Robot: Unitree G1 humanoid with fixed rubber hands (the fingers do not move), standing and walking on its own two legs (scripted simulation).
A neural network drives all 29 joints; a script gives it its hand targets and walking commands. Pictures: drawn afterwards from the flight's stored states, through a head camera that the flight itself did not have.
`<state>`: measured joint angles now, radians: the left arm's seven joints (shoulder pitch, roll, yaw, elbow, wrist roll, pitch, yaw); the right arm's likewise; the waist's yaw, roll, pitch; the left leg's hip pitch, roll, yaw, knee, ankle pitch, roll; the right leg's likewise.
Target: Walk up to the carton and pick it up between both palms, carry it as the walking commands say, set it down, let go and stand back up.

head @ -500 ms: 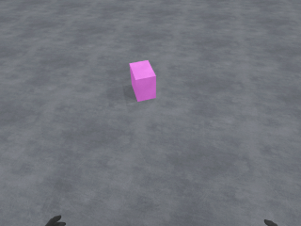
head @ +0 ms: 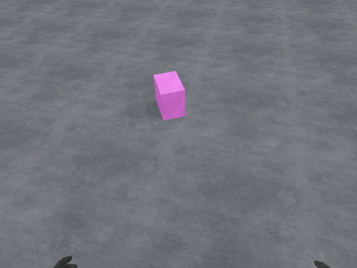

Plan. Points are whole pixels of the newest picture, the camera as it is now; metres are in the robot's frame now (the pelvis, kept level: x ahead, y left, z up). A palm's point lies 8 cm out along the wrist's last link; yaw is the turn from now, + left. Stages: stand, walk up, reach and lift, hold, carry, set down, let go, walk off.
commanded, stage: stand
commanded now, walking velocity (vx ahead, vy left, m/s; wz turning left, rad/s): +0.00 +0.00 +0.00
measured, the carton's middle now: (169, 95) +1.46 +0.14 -0.65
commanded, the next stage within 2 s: walk up in 0.54 s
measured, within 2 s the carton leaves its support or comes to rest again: neither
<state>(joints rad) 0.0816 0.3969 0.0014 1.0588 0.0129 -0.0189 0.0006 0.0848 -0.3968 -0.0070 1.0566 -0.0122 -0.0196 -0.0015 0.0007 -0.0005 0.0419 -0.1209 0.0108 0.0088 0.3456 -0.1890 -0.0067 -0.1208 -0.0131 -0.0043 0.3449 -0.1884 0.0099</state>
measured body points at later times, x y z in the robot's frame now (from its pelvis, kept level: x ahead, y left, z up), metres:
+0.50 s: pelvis +0.01 +0.00 +0.00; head +0.01 +0.00 +0.45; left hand +0.11 +0.32 -0.11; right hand +0.11 -0.32 -0.11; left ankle +0.00 +0.12 -0.75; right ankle +0.00 -0.13 -0.75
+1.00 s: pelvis +0.05 +0.05 -0.02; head +0.07 +0.07 +0.43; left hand +0.07 +0.34 -0.17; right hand +0.12 -0.23 -0.14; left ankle +0.04 +0.17 -0.75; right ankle +0.00 -0.12 -0.71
